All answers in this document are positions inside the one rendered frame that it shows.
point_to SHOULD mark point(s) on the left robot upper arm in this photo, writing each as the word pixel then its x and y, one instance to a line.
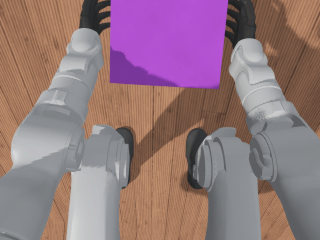
pixel 45 149

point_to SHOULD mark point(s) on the left robot hand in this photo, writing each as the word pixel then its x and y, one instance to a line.
pixel 90 17

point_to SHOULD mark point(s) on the right robot hand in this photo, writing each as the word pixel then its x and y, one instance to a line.
pixel 244 27

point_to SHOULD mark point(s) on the robot right thigh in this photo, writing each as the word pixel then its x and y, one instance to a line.
pixel 233 200

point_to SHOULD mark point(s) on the right robot forearm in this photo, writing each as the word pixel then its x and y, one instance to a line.
pixel 261 96

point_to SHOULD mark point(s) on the carton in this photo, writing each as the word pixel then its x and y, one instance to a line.
pixel 170 43

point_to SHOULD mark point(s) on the robot right shin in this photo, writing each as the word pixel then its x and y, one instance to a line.
pixel 220 132

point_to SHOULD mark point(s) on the left robot forearm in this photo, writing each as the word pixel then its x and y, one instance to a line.
pixel 73 84

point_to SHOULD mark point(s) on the right robot upper arm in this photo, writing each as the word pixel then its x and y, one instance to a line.
pixel 289 159

